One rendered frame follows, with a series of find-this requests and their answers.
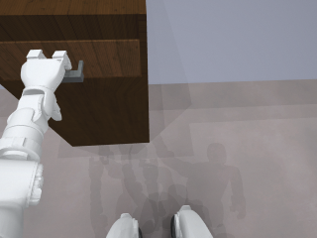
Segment right robot shin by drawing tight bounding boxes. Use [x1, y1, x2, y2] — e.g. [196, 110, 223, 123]
[175, 205, 191, 238]

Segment cabinet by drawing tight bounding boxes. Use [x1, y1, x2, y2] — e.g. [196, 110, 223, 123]
[0, 0, 150, 147]

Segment robot right thigh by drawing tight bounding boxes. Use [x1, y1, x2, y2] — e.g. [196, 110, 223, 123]
[174, 209, 213, 238]

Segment handle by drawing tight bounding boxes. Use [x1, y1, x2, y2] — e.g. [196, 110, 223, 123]
[61, 60, 84, 83]

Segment drawer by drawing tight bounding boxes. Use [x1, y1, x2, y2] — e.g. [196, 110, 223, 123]
[0, 39, 141, 80]

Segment robot left forearm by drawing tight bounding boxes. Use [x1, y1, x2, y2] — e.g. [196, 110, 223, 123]
[0, 85, 55, 164]

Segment left robot upper arm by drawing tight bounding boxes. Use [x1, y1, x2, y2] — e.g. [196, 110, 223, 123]
[0, 159, 44, 238]

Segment robot left hand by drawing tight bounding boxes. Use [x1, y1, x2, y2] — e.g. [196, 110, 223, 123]
[21, 50, 72, 121]

